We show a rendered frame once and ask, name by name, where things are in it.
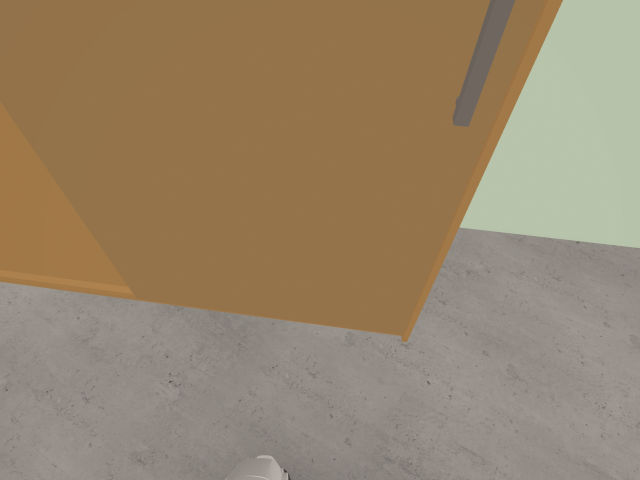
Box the wardrobe door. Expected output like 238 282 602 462
0 0 545 335
0 102 128 287

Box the left robot shin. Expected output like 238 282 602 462
257 455 280 467

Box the handle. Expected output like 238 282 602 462
453 0 515 127

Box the left robot thigh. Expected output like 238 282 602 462
225 458 288 480

